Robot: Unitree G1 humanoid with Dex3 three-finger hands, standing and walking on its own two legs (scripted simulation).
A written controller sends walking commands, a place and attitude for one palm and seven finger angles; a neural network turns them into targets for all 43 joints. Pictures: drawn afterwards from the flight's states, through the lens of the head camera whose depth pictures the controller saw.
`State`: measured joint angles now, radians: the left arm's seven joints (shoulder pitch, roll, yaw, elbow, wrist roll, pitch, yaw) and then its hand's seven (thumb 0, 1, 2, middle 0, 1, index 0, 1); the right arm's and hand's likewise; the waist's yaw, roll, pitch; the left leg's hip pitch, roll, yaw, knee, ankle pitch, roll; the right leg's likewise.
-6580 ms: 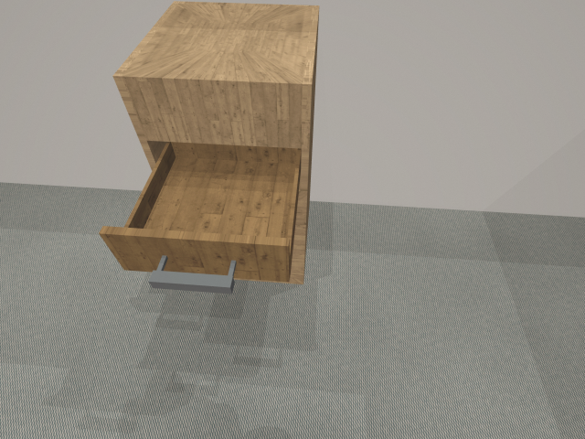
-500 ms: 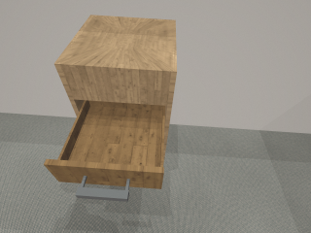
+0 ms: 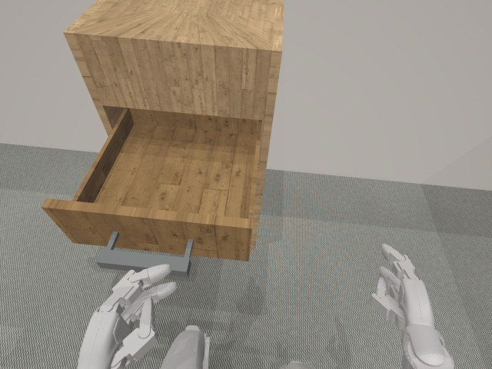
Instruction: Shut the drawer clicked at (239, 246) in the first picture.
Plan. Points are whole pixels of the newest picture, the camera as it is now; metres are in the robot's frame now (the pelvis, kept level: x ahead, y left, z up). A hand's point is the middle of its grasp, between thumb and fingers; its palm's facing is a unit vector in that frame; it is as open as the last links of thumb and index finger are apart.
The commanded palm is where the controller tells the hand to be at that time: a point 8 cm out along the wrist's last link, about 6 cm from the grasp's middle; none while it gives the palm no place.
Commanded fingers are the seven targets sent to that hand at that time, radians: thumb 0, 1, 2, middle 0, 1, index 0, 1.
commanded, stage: raise the hand and make a fist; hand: left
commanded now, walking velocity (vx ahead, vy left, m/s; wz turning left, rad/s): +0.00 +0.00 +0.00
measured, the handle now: (148, 251) +0.33 +0.22 -0.07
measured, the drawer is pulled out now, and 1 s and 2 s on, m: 0.30 0.30 0.30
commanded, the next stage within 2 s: bring the fist close to the handle in 1.46 s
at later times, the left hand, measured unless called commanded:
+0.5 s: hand (120, 336) +0.16 +0.19 +0.03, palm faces +0.01 -1.00 -0.06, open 3.5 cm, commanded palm +0.12 +0.24 +0.03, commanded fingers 0.00 0.90 0.90 -1.16 -1.34 -1.16 -1.34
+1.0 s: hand (114, 348) +0.15 +0.19 +0.03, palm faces +0.01 -1.00 +0.02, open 3.2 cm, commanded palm +0.11 +0.24 +0.04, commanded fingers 0.00 0.90 0.90 -1.40 -1.60 -1.40 -1.60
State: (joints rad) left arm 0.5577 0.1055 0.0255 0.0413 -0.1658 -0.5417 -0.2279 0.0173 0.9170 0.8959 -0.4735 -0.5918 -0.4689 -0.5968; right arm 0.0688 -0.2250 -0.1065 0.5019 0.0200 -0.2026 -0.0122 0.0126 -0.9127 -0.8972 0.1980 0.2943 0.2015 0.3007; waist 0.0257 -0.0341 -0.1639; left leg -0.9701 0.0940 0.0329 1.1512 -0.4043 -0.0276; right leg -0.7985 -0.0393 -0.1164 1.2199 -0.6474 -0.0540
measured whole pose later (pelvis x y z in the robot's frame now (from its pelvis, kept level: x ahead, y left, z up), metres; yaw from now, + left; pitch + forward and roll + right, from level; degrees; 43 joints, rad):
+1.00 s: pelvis -0.01 +0.04 -0.02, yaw -1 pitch +16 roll -5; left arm 0.70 0.15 -0.02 -0.25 -0.16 -0.43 -0.15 0.02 0.91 0.90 -1.38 -1.57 -1.37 -1.58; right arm 0.14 -0.15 0.00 0.43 0.02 -0.13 -0.02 0.01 -0.90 -0.90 0.20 0.30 0.21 0.30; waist 0.03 0.04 -0.19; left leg -1.14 0.09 0.00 1.29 -0.44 0.04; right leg -0.91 -0.04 -0.14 1.27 -0.64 0.00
